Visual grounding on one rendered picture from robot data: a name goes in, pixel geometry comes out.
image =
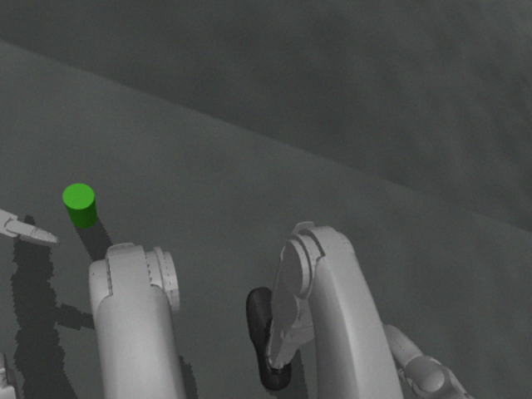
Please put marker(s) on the left robot hand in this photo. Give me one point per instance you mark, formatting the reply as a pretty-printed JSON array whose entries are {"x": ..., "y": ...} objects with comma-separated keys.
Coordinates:
[{"x": 11, "y": 230}]

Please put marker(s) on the right robot hand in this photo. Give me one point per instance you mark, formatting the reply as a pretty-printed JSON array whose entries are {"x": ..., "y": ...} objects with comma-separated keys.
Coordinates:
[{"x": 403, "y": 349}]

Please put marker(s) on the left robot arm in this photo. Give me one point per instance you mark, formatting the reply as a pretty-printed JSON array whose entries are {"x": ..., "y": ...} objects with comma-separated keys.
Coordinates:
[{"x": 8, "y": 383}]

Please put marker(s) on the right robot arm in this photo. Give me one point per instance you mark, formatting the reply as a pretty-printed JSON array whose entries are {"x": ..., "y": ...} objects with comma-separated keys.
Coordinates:
[{"x": 428, "y": 379}]

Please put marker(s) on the can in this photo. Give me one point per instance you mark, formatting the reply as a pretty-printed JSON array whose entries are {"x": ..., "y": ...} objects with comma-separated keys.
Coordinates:
[{"x": 80, "y": 203}]

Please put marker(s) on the right robot foot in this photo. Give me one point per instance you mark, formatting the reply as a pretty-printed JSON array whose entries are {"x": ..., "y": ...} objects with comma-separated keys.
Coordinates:
[{"x": 259, "y": 318}]

